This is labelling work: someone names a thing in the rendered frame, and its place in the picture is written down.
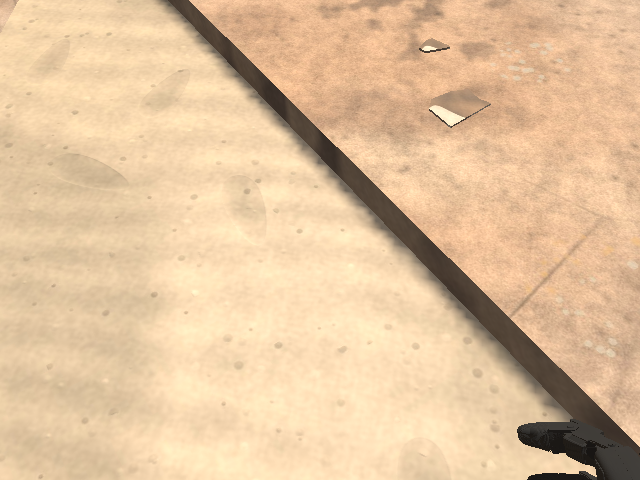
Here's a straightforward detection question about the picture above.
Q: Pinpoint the robot right hand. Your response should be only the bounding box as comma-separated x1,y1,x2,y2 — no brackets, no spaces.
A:
517,419,640,480

